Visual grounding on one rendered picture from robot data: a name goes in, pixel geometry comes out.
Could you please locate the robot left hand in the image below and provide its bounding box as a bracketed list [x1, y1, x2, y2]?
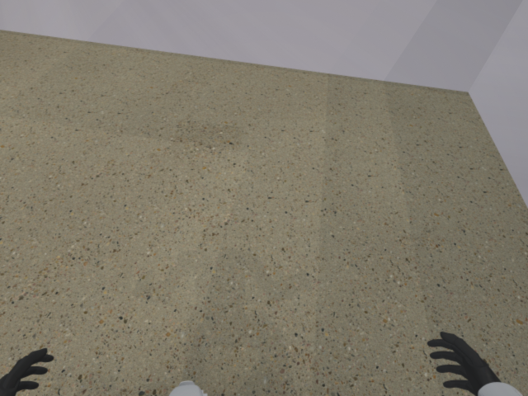
[0, 348, 54, 396]

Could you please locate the robot right hand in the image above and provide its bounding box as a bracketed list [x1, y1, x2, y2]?
[427, 332, 501, 396]

